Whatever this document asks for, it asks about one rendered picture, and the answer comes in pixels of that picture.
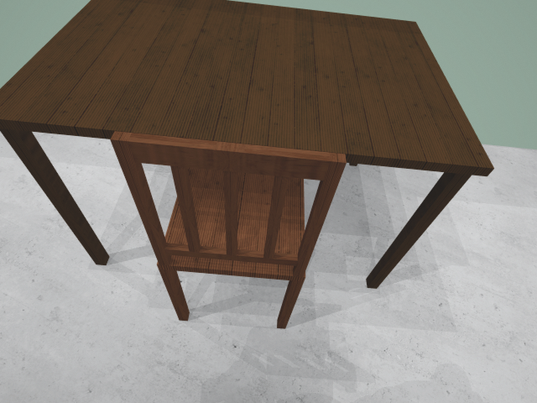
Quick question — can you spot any chair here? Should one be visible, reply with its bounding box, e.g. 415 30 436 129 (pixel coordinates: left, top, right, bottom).
110 131 347 329

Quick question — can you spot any table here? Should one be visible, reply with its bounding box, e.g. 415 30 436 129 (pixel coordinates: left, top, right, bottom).
0 0 494 289

